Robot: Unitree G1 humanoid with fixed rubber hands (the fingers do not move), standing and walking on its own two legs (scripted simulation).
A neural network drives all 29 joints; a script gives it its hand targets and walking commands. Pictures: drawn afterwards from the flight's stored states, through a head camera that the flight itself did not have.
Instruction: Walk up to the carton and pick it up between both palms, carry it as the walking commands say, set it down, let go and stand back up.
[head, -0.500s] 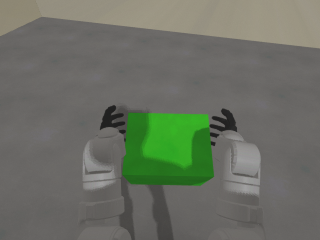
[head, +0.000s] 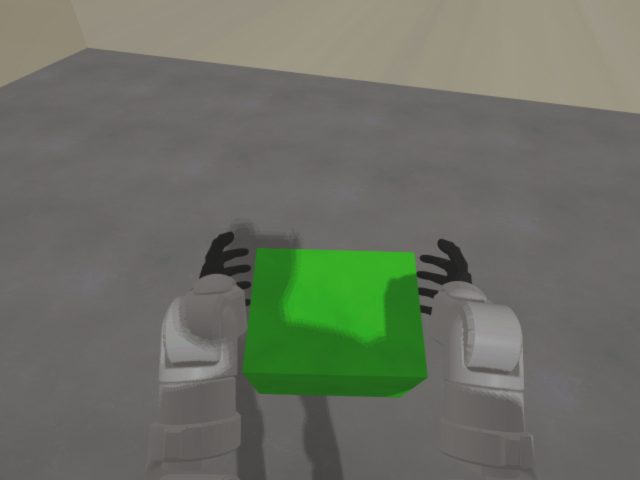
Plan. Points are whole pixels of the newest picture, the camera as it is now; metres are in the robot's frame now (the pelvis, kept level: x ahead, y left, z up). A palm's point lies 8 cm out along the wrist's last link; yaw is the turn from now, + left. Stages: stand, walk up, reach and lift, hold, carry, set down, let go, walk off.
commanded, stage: carry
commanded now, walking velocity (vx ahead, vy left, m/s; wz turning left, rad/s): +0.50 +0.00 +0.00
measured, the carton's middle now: (332, 327) +0.32 +0.00 +0.03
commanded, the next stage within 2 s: none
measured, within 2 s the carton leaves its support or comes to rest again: neither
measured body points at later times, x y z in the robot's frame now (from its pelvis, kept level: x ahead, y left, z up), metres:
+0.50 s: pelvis +0.11 +0.00 +0.01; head +0.12 +0.00 +0.46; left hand +0.43 +0.14 +0.11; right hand +0.42 -0.15 +0.11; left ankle +0.05 +0.11 -0.72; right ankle +0.03 -0.09 -0.72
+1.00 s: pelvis +0.17 +0.00 +0.00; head +0.18 -0.01 +0.45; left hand +0.49 +0.13 +0.09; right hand +0.48 -0.15 +0.09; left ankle +0.13 +0.10 -0.73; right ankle +0.08 -0.10 -0.73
